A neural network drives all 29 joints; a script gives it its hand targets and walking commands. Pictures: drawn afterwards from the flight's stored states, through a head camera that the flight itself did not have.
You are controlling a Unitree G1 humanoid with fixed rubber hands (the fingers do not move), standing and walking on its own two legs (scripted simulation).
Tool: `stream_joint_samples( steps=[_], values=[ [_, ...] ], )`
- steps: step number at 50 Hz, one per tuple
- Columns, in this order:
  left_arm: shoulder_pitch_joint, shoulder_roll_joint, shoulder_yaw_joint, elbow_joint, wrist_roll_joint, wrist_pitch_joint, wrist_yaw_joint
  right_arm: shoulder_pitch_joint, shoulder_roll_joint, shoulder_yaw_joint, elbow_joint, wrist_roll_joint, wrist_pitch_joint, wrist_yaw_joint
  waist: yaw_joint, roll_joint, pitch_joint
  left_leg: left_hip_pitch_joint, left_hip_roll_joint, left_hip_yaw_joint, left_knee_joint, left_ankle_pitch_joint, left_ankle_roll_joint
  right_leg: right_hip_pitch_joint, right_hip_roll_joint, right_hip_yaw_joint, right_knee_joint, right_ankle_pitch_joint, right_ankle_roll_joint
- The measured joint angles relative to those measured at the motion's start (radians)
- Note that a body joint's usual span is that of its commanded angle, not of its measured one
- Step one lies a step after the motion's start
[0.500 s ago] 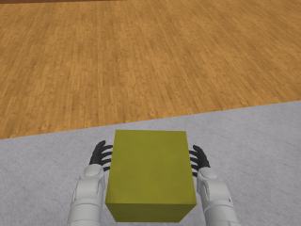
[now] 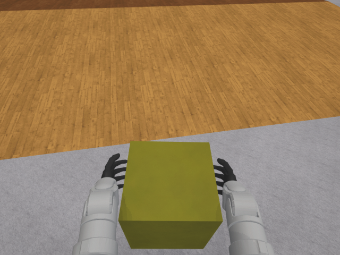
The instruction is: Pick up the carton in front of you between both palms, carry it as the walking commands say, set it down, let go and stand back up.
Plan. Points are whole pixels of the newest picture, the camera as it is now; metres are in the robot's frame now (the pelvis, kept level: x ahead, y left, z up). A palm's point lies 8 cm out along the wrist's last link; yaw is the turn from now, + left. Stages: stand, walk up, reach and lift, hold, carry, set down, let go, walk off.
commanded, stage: reach and lift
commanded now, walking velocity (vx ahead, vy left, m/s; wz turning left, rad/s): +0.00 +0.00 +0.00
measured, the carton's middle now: (168, 197) +0.31 +0.00 -0.05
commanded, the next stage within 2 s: hold in 0.56 s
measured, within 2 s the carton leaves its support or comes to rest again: neither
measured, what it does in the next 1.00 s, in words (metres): stands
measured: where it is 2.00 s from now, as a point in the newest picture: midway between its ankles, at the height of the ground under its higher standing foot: (161, 248)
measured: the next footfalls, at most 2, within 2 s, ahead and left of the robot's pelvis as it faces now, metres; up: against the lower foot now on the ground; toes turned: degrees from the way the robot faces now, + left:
right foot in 1.40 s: +0.13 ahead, -0.09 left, +0.00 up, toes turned -8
left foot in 1.70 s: +0.35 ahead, +0.14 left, +0.00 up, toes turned +12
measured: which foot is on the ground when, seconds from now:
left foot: down 0.00-1.00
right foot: down 0.00-1.00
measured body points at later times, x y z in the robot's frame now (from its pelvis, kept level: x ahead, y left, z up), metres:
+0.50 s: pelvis +0.02 +0.00 +0.01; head -0.02 +0.00 +0.45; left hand +0.32 +0.15 +0.04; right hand +0.31 -0.15 +0.03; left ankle +0.02 +0.13 -0.74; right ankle +0.03 -0.13 -0.74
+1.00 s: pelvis +0.00 +0.00 +0.00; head -0.05 +0.00 +0.45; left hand +0.31 +0.16 +0.05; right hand +0.30 -0.15 +0.05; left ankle +0.02 +0.13 -0.74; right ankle +0.03 -0.13 -0.74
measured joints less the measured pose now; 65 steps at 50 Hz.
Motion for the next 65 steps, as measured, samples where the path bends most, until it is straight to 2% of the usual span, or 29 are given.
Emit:
stream_joint_samples(
  steps=[29, 35, 42, 51, 53, 54, 56, 58, 60, 61, 63, 65],
  values=[
    [0.07, 0.02, -0.085, -0.097, -0.029, 0.084, 0.005, 0.068, -0.018, 0.079, -0.096, 0.033, 0.078, -0.009, -0.001, -0.004, -0.006, 0.093, 0.006, 0.003, -0.08, 0.015, 0.005, 0.095, -0.007, -0.004, -0.082, 0.014, -0.003],
    [0.089, 0.025, -0.111, -0.159, -0.048, 0.122, 0.012, 0.086, -0.022, 0.104, -0.156, 0.05, 0.114, -0.014, 0.001, -0.004, -0.011, 0.118, 0.008, 0.004, -0.103, 0.026, 0.005, 0.12, -0.009, -0.003, -0.103, 0.025, -0.003],
    [0.057, 0.017, -0.083, -0.129, -0.02, 0.152, 0.002, 0.051, -0.014, 0.077, -0.125, 0.023, 0.145, -0.001, 0.002, -0.003, -0.004, 0.131, 0.008, 0.004, -0.094, 0.026, 0.004, 0.133, -0.008, -0.005, -0.096, 0.026, -0.004],
    [0.029, 0.009, -0.057, -0.113, -0.007, 0.146, -0.003, 0.024, -0.007, 0.054, -0.109, 0.012, 0.138, 0.003, 0.001, -0.002, 0.009, 0.116, 0.007, 0.004, -0.077, 0.026, 0.002, 0.119, -0.007, -0.009, -0.079, 0.025, -0.003],
    [0.025, 0.008, -0.059, -0.114, -0.008, 0.148, -0.001, 0.025, -0.007, 0.051, -0.115, 0.014, 0.139, 0.004, -0.003, -0.004, -0.019, 0.064, 0.017, 0.022, -0.036, 0.004, 0.002, 0.075, -0.009, -0.022, -0.048, 0.009, -0.001],
    [0.028, 0.009, -0.066, -0.119, -0.012, 0.148, 0.001, 0.03, -0.009, 0.052, -0.123, 0.019, 0.139, 0.003, -0.006, -0.004, -0.036, 0.034, 0.024, 0.034, -0.006, -0.048, 0.002, 0.051, -0.012, -0.035, -0.027, -0.015, -0.001],
    [0.039, 0.012, -0.088, -0.144, -0.024, 0.156, 0.009, 0.045, -0.013, 0.059, -0.151, 0.036, 0.145, -0.002, -0.01, -0.007, -0.065, -0.026, 0.035, 0.058, 0.059, -0.143, 0.005, 0.011, -0.022, -0.057, 0.003, -0.068, -0.003],
    [0.051, 0.015, -0.11, -0.19, -0.042, 0.176, 0.018, 0.058, -0.019, 0.074, -0.194, 0.061, 0.159, -0.008, -0.013, -0.017, -0.085, -0.066, 0.044, 0.1, 0.093, -0.166, 0.008, -0.023, -0.039, -0.072, 0.024, -0.07, -0.002],
    [0.07, 0.02, -0.13, -0.252, -0.065, 0.207, 0.028, 0.07, -0.026, 0.094, -0.241, 0.09, 0.183, -0.018, -0.009, -0.036, -0.102, -0.075, 0.039, 0.13, 0.079, -0.107, 0.012, -0.056, -0.062, -0.076, 0.068, -0.089, 0.002],
    [0.083, 0.024, -0.139, -0.286, -0.079, 0.227, 0.035, 0.074, -0.026, 0.104, -0.265, 0.104, 0.2, -0.024, -0.007, -0.04, -0.112, -0.076, 0.037, 0.141, 0.072, -0.075, 0.016, -0.075, -0.071, -0.079, 0.104, -0.14, -0.003],
    [0.109, 0.043, -0.148, -0.351, -0.112, 0.272, 0.042, 0.078, -0.018, 0.126, -0.306, 0.121, 0.242, -0.04, -0.001, -0.032, -0.129, -0.076, 0.045, 0.159, 0.063, -0.05, 0.025, -0.129, -0.08, -0.121, 0.209, -0.221, -0.005],
    [0.117, 0.062, -0.159, -0.394, -0.148, 0.327, 0.05, 0.088, -0.021, 0.152, -0.352, 0.136, 0.297, -0.056, 0.004, -0.017, -0.139, -0.061, 0.059, 0.164, 0.032, -0.066, 0.029, -0.168, -0.078, -0.172, 0.25, -0.248, -0.008]
  ],
)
